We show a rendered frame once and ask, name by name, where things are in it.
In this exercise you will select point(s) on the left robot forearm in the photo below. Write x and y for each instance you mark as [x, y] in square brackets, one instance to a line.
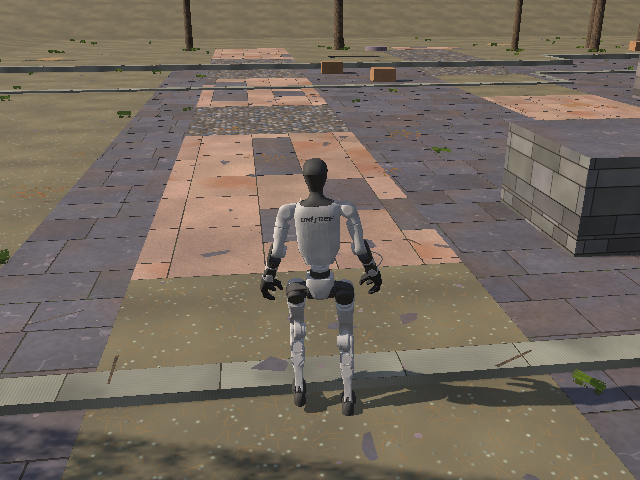
[271, 267]

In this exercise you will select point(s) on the left robot shin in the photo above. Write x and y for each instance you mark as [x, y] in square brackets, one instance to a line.
[297, 357]

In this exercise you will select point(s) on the right robot hand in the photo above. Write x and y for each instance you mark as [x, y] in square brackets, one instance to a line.
[375, 279]

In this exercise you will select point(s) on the right robot upper arm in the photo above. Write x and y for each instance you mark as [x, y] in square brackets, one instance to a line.
[349, 211]

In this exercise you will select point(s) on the left robot upper arm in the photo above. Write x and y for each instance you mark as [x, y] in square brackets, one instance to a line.
[285, 213]

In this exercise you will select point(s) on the left robot hand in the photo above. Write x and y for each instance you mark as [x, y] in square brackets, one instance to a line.
[264, 286]

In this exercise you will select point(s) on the humanoid robot torso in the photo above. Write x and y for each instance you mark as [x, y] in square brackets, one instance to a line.
[318, 238]

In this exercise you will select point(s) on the right robot forearm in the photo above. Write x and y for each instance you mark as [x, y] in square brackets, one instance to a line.
[368, 262]

